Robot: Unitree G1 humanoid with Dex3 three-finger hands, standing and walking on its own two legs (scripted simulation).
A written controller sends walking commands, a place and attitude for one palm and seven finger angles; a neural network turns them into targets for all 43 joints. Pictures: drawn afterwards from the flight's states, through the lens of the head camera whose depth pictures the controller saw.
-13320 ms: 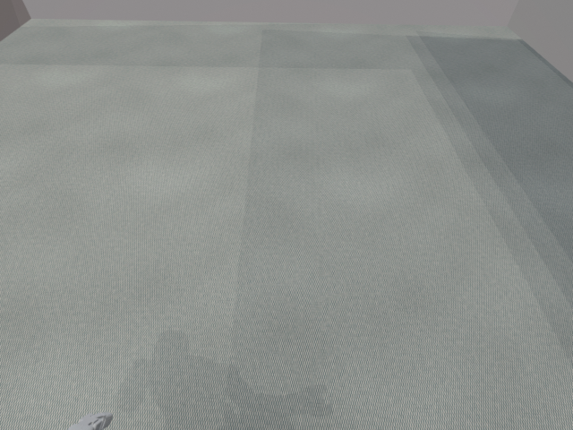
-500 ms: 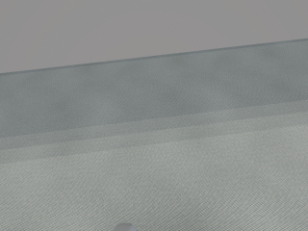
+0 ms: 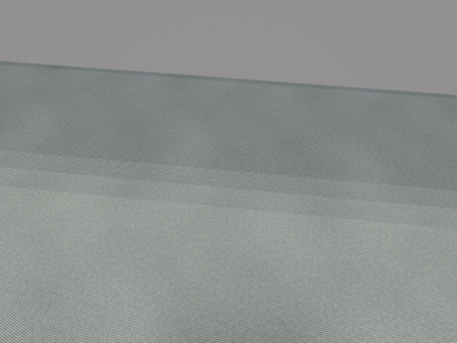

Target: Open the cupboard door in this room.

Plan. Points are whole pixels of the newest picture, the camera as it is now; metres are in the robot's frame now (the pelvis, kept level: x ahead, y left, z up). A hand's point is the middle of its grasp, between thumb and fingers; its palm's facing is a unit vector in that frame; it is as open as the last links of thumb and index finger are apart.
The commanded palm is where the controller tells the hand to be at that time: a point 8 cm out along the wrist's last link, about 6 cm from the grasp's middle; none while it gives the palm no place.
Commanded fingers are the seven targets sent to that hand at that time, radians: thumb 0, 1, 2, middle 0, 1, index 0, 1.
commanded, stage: turn or walk to find it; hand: left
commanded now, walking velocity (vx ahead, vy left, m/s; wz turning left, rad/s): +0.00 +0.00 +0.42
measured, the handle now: out of the picture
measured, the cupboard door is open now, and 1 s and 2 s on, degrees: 0 0 0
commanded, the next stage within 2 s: none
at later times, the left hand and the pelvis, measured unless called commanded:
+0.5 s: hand out of the picture -0.03 +0.20 -0.18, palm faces +0.27 -0.93 -0.23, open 7.4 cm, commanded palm none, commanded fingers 0.00 0.90 0.90 -0.20 -0.30 -0.20 -0.30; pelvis -0.02 +0.00 -0.01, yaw +15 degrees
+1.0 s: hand out of the picture -0.02 +0.19 -0.15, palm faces +0.42 -0.86 -0.29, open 7.4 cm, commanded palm none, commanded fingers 0.00 0.90 0.90 -0.20 -0.30 -0.20 -0.30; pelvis -0.03 -0.03 -0.01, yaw +25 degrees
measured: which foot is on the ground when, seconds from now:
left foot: down 0.00-0.10, up 0.12-0.50, down 0.52-0.94, up 0.96-1.00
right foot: up 0.00-0.08, down 0.10-0.52, up 0.54-0.92, down 0.94-1.00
